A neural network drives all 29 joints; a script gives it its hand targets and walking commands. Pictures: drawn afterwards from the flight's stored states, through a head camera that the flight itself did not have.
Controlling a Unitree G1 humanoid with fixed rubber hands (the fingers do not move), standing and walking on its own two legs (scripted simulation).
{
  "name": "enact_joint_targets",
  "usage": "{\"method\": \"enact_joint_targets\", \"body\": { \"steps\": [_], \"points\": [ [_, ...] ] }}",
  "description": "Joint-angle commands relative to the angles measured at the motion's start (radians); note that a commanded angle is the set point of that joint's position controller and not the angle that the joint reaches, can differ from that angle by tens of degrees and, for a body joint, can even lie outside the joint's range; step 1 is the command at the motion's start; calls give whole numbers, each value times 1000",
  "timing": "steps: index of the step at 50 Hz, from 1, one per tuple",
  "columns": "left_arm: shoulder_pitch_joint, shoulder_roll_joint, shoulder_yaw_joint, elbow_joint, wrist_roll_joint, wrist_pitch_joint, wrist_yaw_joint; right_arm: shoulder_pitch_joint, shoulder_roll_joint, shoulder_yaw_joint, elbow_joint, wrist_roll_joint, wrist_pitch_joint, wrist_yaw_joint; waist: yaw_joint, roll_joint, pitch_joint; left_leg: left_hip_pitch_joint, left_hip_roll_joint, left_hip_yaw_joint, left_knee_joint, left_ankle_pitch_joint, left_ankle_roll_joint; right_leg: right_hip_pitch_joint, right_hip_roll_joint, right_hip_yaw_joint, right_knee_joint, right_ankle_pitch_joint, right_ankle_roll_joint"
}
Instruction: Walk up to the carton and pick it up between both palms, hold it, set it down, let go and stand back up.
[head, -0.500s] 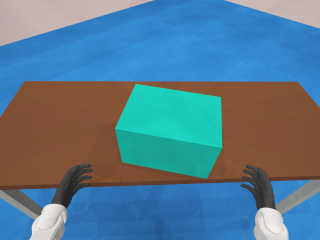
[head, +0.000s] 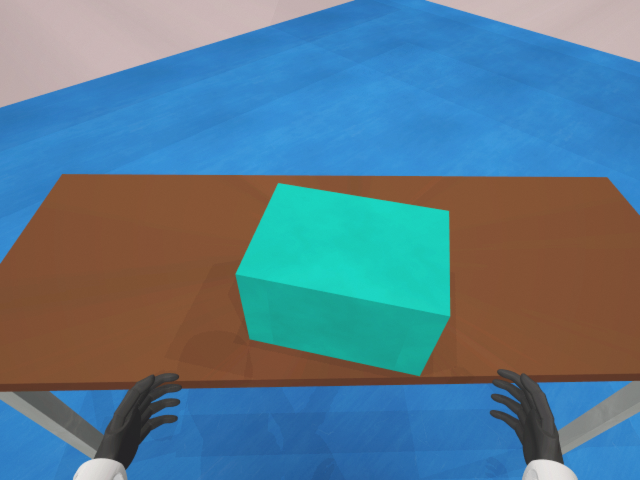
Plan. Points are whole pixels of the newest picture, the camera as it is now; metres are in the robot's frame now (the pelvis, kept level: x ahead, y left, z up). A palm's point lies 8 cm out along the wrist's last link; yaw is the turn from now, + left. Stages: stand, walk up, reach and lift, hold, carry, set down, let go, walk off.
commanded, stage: set down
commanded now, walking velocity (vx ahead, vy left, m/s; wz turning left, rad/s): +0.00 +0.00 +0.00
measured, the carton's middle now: (346, 276) +0.45 -0.01 -0.04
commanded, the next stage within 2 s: let go in 1.16 s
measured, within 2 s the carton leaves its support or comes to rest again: neither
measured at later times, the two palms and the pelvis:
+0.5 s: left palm (131, 442) +0.19 +0.26 -0.05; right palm (533, 439) +0.20 -0.24 -0.04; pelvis +0.02 -0.01 +0.01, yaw +0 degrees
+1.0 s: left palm (136, 472) +0.17 +0.25 -0.06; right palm (529, 453) +0.19 -0.23 -0.05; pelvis +0.02 -0.01 +0.01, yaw +0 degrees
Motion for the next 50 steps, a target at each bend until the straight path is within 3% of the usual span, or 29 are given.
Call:
{"method": "enact_joint_targets", "body": {
  "steps": [1,6,7,8,10,11,15,16,17,18,24,27,28,30,32,35,41,42,46,50],
  "points": [
    [-96,159,159,-250,17,-10,5,-94,15,-66,-183,-37,-34,-3,-11,102,-102,226,-5,-71,-127,27,-42,79,17,6,-176,30,-48],
    [-70,141,160,-234,27,11,6,-79,12,-65,-166,-41,-30,-1,-10,101,-101,245,-7,-69,-138,67,-42,85,9,4,-187,39,-54],
    [-72,126,157,-183,37,29,2,-87,6,-57,-119,-45,-14,3,-17,97,-84,245,-11,-65,-143,59,-41,67,11,6,-201,20,-56],
    [-69,141,173,-217,38,29,0,-82,9,-53,-161,-45,-20,-1,-8,99,-87,242,-12,-60,-141,80,-41,88,9,10,-196,37,-51],
    [-68,122,170,-218,55,44,9,-92,-6,-54,-128,-45,-13,12,0,120,-94,261,-7,-64,-154,102,-47,72,15,1,-201,38,-60],
    [-57,134,175,-223,50,38,4,-71,4,-51,-150,-43,-11,5,-3,97,-95,257,-8,-61,-150,106,-44,86,11,4,-203,49,-55],
    [-19,114,182,-211,57,48,4,-40,2,-36,-133,-51,-18,8,0,76,-106,295,-18,-50,-144,209,-48,93,10,10,-221,106,-53],
    [-8,106,187,-219,72,59,8,-40,-18,-44,-108,-46,-18,15,6,108,-106,310,-16,-48,-143,245,-56,89,16,3,-219,122,-58],
    [2,94,183,-209,76,65,4,-30,-17,-32,-105,-46,-17,15,5,88,-103,322,-15,-48,-145,263,-55,87,18,5,-227,134,-55],
    [15,86,183,-203,85,65,7,-34,-22,-33,-80,-44,-18,20,7,109,-98,325,-19,-47,-139,293,-63,87,19,5,-227,145,-57],
    [60,60,200,-214,131,75,12,12,-28,-15,-50,-49,-41,32,14,109,-115,369,-22,-51,-142,403,-71,98,25,4,-246,224,-55],
    [75,73,197,-227,110,60,7,31,-13,-7,-80,-57,-46,26,9,64,-126,357,-26,-47,-139,407,-60,109,17,11,-255,245,-45],
    [65,58,199,-226,122,68,19,6,-36,-25,-40,-66,-50,37,12,83,-127,365,-15,-49,-149,406,-68,93,29,-3,-251,221,-56],
    [75,66,196,-243,112,62,16,34,-21,-19,-59,-70,-54,30,0,58,-129,362,-21,-44,-144,416,-62,110,22,5,-258,254,-48],
    [76,55,195,-231,124,66,24,18,-39,-24,-26,-68,-52,37,6,86,-136,369,-20,-42,-142,438,-71,94,27,1,-255,258,-54],
    [73,37,191,-262,141,81,39,9,-45,-29,-5,-74,-49,48,6,105,-141,371,-10,-50,-154,432,-76,95,33,-8,-255,240,-63],
    [75,28,199,-225,170,126,43,8,-30,-22,9,-100,-22,51,4,84,-100,341,-12,-41,-175,355,-63,102,23,-3,-269,190,-58],
    [66,27,205,-244,176,133,50,2,-39,-28,18,-94,-20,56,12,110,-110,343,-9,-41,-179,356,-65,95,23,-5,-266,184,-65],
    [32,7,198,-263,191,169,70,-42,-43,-43,12,-120,3,69,22,109,-92,326,2,-40,-201,272,-60,82,24,-16,-265,105,-72],
    [-12,8,193,-259,199,205,82,-64,-31,-55,7,-145,34,72,11,96,-62,283,1,-29,-223,166,-46,83,17,-18,-261,52,-67]
  ]
}}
